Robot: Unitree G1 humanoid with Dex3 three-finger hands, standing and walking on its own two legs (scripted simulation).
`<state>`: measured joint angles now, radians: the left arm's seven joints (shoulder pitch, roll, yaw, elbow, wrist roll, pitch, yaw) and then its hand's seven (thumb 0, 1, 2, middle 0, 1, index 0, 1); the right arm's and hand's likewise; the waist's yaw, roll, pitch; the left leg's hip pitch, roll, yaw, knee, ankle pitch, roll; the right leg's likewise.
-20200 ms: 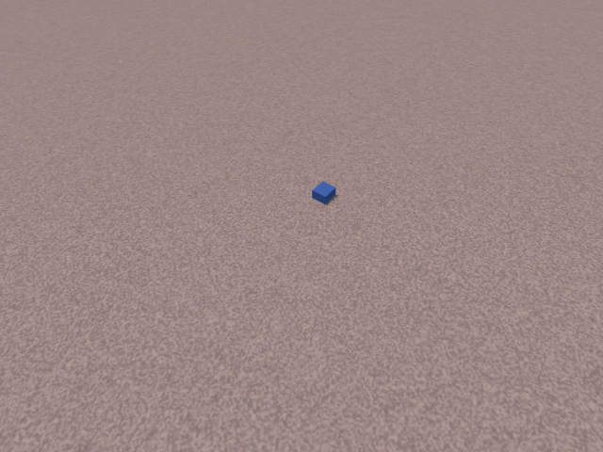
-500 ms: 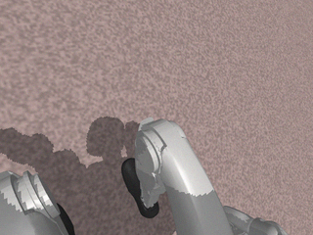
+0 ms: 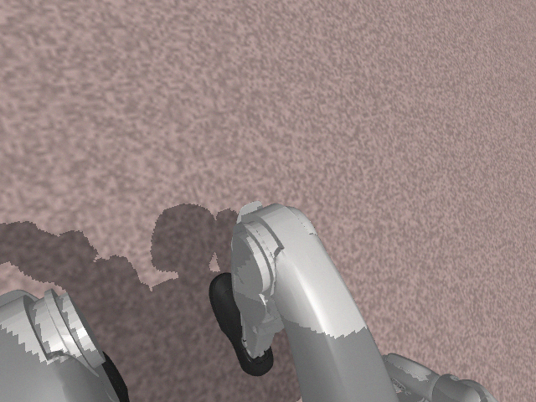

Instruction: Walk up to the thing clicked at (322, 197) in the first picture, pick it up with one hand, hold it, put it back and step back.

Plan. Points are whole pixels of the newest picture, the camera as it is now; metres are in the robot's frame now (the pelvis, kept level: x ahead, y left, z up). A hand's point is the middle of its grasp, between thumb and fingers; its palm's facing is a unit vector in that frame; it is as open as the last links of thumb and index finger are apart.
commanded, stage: close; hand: left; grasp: from above
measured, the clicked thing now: out of the picture +0.37 +0.34 -0.28
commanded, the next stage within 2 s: settle in 0.40 s
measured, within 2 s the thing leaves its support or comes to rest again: leaves its support in 0.82 s
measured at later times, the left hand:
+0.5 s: hand out of the picture +0.39 +0.32 -0.25, palm faces +0.06 -0.50 -0.86, open 10.9 cm
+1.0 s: hand out of the picture +0.40 +0.32 -0.23, palm faces +0.16 -0.51 -0.85, open 10.8 cm
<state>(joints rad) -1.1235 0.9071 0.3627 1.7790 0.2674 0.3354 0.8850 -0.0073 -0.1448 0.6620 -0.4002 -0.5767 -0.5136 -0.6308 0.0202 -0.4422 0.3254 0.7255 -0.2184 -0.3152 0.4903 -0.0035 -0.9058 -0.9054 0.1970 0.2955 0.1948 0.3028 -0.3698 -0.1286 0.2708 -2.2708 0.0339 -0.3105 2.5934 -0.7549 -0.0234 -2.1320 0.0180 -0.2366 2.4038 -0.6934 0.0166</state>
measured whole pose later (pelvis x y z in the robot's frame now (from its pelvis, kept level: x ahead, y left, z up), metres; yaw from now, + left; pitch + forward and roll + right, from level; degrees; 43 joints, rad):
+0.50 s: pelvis +0.00 +0.00 +0.00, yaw +0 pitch +23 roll -15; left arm -1.13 0.88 0.38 1.79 0.28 0.33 0.90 -0.02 -0.11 0.63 -0.46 -0.53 -0.60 -0.58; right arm 0.01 -0.43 0.32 0.75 -0.22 -0.32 0.49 0.00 -0.90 -0.90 0.20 0.30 0.19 0.30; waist -0.38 -0.12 0.26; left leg -2.27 0.04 -0.31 2.59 -0.75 -0.02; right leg -2.14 0.02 -0.23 2.40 -0.69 0.02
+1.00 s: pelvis +0.00 +0.00 +0.01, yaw +2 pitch +23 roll -13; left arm -1.14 0.81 0.44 1.63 0.28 0.42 0.87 -0.02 -0.11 0.53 -0.52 -0.56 -0.67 -0.53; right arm 0.03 -0.43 0.27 0.77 -0.19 -0.30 0.51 0.00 -0.92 -0.91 0.20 0.30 0.19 0.30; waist -0.34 -0.09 0.26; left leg -2.26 0.03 -0.27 2.56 -0.73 -0.02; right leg -2.13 0.01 -0.21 2.40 -0.68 0.01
